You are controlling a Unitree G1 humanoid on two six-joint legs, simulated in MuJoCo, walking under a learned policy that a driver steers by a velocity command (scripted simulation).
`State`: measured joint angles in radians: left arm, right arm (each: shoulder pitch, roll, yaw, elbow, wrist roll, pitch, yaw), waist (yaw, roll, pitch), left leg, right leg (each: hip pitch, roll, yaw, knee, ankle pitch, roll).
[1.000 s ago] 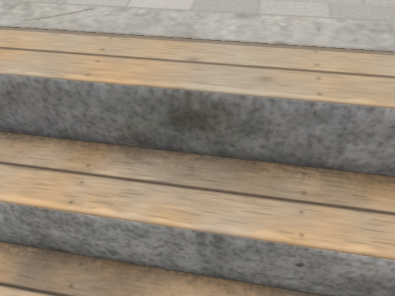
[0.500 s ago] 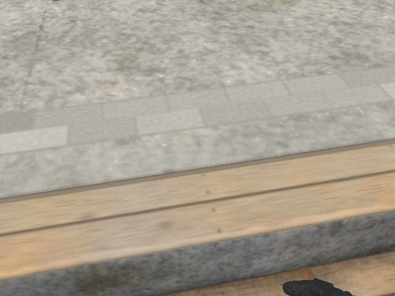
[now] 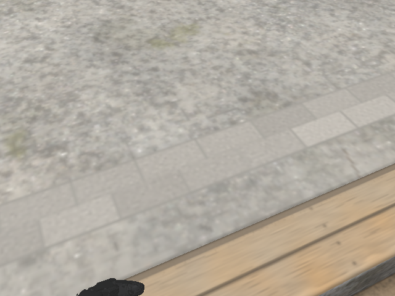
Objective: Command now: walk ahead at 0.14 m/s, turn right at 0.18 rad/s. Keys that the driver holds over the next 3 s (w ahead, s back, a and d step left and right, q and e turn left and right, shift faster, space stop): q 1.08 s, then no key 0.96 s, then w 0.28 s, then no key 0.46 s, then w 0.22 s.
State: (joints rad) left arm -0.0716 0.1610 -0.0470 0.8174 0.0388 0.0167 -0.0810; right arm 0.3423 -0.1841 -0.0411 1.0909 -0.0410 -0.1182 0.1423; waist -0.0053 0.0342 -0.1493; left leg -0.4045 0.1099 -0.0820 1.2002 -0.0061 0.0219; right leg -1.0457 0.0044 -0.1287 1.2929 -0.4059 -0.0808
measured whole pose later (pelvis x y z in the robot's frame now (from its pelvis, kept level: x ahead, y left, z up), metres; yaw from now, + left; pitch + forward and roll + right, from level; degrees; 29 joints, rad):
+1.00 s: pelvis +0.17 -0.05 +0.13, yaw +28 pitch +9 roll -1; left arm -0.05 0.21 -0.07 0.53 0.07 -0.01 0.00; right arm 0.40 -0.21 -0.03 0.83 -0.07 -0.11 -0.03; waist -0.11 0.01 -0.15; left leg -0.36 0.03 -0.33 0.49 -0.31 -0.09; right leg -1.19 0.01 0.09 1.99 -0.78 -0.03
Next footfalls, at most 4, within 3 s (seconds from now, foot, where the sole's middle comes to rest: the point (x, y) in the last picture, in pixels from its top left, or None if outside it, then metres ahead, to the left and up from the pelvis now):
0.44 left None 0.10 0.14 -0.64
1.06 right None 0.35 -0.18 -0.44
1.46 left None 0.15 -0.19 -0.64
1.76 right None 0.25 -0.33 -0.64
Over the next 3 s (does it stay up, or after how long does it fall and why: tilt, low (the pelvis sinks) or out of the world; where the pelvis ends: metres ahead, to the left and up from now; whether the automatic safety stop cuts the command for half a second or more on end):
stays up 0.48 -0.09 0.33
